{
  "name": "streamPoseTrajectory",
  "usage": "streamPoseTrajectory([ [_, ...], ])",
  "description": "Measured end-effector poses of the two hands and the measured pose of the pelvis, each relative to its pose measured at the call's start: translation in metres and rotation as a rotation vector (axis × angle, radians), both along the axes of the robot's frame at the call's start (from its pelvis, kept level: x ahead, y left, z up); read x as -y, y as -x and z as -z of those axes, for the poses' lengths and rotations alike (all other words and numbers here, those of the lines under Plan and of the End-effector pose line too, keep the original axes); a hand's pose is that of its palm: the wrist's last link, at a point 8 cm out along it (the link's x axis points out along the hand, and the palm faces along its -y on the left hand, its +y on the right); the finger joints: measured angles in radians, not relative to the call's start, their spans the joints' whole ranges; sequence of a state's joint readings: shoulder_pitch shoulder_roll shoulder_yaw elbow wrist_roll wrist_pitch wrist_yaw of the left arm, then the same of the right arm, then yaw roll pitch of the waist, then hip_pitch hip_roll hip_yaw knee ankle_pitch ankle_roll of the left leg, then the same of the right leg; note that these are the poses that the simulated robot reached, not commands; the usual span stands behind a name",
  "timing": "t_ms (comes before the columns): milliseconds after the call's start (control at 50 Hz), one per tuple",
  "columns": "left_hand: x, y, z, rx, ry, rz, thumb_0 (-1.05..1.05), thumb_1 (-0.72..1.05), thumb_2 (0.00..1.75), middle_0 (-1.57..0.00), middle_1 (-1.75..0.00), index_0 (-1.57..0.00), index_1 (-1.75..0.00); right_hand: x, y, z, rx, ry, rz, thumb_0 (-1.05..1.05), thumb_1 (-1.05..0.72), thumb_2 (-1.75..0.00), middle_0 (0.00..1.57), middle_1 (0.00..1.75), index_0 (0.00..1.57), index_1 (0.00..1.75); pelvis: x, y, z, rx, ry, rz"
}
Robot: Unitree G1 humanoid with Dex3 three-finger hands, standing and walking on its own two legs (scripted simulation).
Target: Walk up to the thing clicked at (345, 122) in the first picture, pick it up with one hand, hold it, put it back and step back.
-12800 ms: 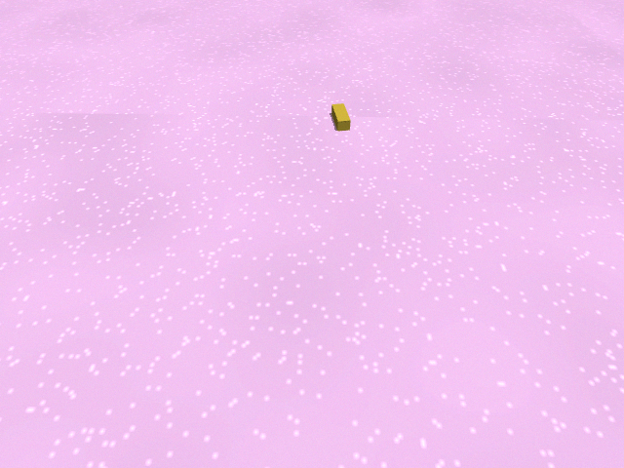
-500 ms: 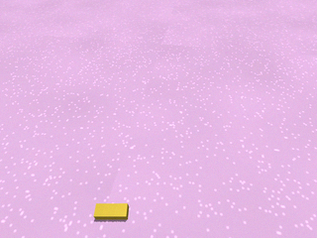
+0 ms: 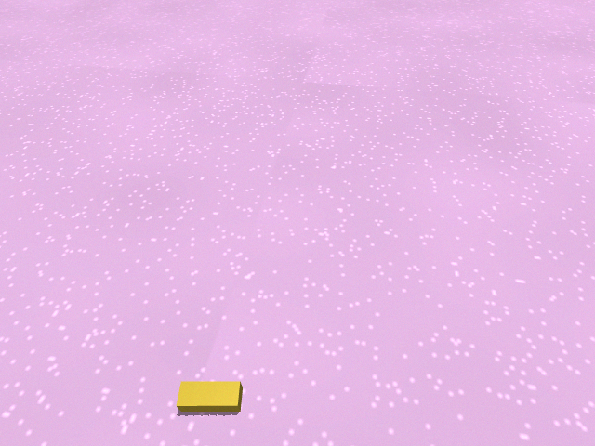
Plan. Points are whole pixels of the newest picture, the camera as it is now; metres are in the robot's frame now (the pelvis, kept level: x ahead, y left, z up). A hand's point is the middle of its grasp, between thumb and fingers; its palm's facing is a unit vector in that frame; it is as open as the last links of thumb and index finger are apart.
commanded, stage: stand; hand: left
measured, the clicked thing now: (210, 396) +0.43 +0.30 -0.75
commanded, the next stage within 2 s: walk up in 0.44 s
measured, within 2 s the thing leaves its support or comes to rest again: neither
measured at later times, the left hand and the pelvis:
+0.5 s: hand out of the picture +0.07 +0.26 -0.15, palm faces +0.01 -0.93 -0.37, open 7.3 cm; pelvis +0.00 +0.01 +0.00, yaw +0 degrees
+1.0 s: hand out of the picture +0.03 +0.37 -0.18, palm faces -0.03 -0.92 -0.39, open 7.3 cm; pelvis -0.03 +0.10 -0.02, yaw -1 degrees
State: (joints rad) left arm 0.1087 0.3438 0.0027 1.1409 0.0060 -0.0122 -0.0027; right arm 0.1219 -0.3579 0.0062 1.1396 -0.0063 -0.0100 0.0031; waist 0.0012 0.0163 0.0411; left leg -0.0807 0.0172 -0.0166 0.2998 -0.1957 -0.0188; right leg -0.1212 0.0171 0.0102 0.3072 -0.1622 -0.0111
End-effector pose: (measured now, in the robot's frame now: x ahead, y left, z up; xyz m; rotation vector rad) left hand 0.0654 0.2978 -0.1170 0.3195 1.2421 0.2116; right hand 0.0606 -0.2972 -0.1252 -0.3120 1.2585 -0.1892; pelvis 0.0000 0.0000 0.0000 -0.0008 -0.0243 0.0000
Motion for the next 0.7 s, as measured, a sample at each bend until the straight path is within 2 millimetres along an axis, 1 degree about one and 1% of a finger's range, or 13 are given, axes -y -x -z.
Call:
streamPoseTrajectory([
  [320, -0.002, -0.004, 0.000, 0.013, 0.002, 0.003, 0.00, 0.90, 0.90, -0.20, -0.30, -0.21, -0.30, -0.002, -0.005, -0.002, 0.016, 0.003, -0.003, 0.00, -0.91, -0.90, 0.20, 0.30, 0.20, 0.30, -0.002, -0.001, 0.000, 0.003, 0.000, 0.001],
  [480, -0.006, -0.003, -0.001, 0.028, -0.010, -0.006, 0.00, 0.90, 0.90, -0.20, -0.30, -0.21, -0.30, -0.002, -0.007, -0.001, 0.014, 0.001, -0.011, 0.00, -0.91, -0.90, 0.20, 0.30, 0.20, 0.30, -0.005, 0.002, 0.001, 0.005, 0.004, -0.001],
  [540, -0.019, 0.005, -0.005, 0.044, -0.050, -0.015, 0.00, 0.90, 0.90, -0.21, -0.30, -0.21, -0.30, 0.000, -0.008, 0.000, 0.007, 0.013, -0.015, 0.00, -0.91, -0.90, 0.20, 0.30, 0.20, 0.30, -0.014, 0.008, 0.004, 0.004, 0.007, 0.003],
  [600, -0.040, 0.016, -0.010, 0.039, -0.095, -0.017, 0.00, 0.90, 0.90, -0.21, -0.30, -0.21, -0.30, -0.003, -0.009, -0.001, 0.012, 0.024, -0.017, 0.00, -0.91, -0.90, 0.20, 0.30, 0.20, 0.30, -0.027, 0.014, 0.006, 0.003, 0.006, -0.001],
  [640, -0.057, 0.024, -0.011, 0.029, -0.119, -0.012, 0.00, 0.90, 0.90, -0.21, -0.30, -0.21, -0.30, -0.009, -0.007, -0.002, 0.014, 0.032, -0.019, 0.00, -0.91, -0.90, 0.20, 0.30, 0.20, 0.30, -0.037, 0.018, 0.008, 0.001, 0.009, -0.010],
  [700, -0.085, 0.032, -0.007, 0.023, -0.137, -0.009, 0.00, 0.90, 0.90, -0.21, -0.30, -0.21, -0.30, -0.024, -0.002, 0.000, 0.006, 0.044, -0.027, 0.00, -0.91, -0.90, 0.20, 0.30, 0.20, 0.30, -0.054, 0.024, 0.014, -0.001, 0.012, -0.024],
])
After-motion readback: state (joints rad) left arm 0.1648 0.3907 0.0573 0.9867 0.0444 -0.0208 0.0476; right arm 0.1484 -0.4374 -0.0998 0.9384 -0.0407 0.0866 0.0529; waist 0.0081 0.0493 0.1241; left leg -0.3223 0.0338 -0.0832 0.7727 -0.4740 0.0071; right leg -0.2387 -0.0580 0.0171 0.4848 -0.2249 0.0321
